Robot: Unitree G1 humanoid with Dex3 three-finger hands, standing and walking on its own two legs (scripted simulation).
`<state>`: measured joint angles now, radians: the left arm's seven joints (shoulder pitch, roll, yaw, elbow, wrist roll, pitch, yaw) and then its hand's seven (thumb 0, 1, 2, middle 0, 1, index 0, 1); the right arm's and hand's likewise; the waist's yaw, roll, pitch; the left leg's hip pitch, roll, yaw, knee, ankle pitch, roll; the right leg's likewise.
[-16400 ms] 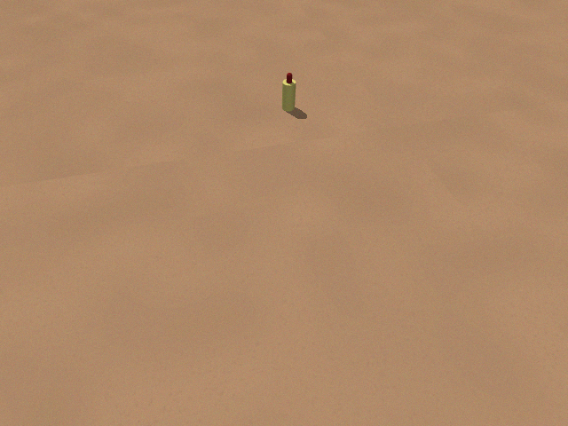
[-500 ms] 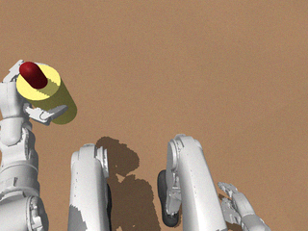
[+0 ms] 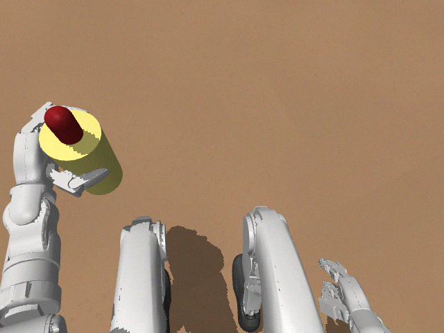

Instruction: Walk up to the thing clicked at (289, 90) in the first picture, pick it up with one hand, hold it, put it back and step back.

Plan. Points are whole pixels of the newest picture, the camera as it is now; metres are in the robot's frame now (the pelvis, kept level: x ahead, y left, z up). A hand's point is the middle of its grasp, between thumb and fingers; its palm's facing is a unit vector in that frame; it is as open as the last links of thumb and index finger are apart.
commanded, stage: lift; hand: left
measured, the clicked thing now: (83, 151) +0.42 +0.21 -0.02
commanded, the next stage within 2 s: hold in 1.70 s
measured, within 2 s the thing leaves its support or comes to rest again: neither
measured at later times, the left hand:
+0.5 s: hand (19, 108) +0.39 +0.21 +0.16, palm faces +0.09 -0.99 -0.06, open 11.3 cm
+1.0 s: hand out of the picture +0.38 +0.20 +0.26, palm faces +0.09 -1.00 -0.04, open 11.3 cm
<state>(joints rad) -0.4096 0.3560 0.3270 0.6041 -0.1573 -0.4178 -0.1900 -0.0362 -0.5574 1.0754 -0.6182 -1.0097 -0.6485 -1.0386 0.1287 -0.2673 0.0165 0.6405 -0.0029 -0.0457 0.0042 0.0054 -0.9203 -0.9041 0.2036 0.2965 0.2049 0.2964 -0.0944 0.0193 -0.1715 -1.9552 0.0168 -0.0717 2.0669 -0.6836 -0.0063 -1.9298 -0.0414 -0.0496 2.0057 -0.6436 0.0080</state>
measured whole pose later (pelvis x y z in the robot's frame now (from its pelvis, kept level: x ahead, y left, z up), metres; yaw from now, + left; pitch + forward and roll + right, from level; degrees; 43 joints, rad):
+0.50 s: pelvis +0.03 +0.00 +0.15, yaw +1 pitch +25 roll -4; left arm -0.15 0.30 0.19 0.32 -0.19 -0.27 -0.09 -0.04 -0.55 1.08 -0.61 -1.02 -0.64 -1.05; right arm 0.17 -0.23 0.02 0.64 0.05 -0.08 -0.05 0.01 -0.91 -0.90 0.20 0.30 0.20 0.30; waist -0.06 0.03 -0.18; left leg -1.39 0.04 -0.06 1.59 -0.64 -0.01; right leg -1.37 -0.02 -0.06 1.52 -0.59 0.01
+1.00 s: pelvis +0.06 +0.01 +0.24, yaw +2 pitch +15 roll -3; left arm -0.09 0.27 0.14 0.38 -0.18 -0.30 -0.09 -0.04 -0.56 1.08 -0.62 -1.00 -0.65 -1.03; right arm 0.23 -0.22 0.03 0.66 0.03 -0.10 -0.06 0.01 -0.92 -0.90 0.20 0.30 0.20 0.30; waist -0.05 0.01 -0.11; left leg -0.94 0.04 -0.03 1.20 -0.53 0.00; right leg -0.91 -0.02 -0.05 1.13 -0.49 0.02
